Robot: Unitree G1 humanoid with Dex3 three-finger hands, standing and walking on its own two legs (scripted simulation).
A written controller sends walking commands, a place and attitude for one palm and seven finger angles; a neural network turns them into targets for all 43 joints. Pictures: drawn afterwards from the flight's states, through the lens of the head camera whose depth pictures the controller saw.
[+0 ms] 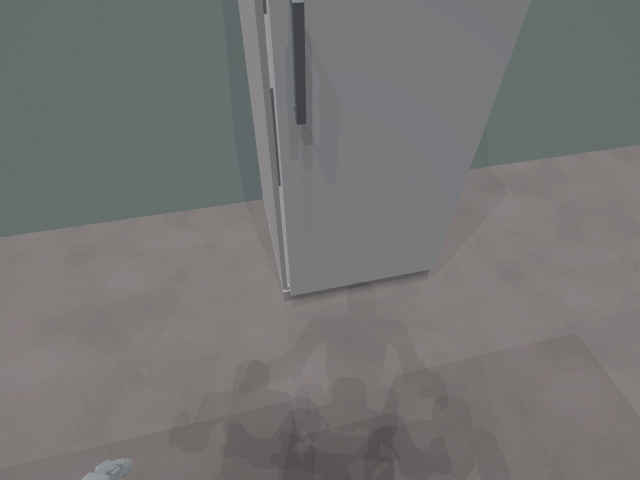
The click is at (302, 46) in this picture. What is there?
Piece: fridge door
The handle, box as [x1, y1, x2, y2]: [290, 0, 305, 124]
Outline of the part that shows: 290,0 295,97 294,110 297,124 305,123 303,1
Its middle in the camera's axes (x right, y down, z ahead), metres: -0.05 -0.34 +0.76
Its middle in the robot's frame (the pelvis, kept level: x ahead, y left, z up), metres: +0.82 +0.09 +0.16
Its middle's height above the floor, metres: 0.93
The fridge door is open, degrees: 0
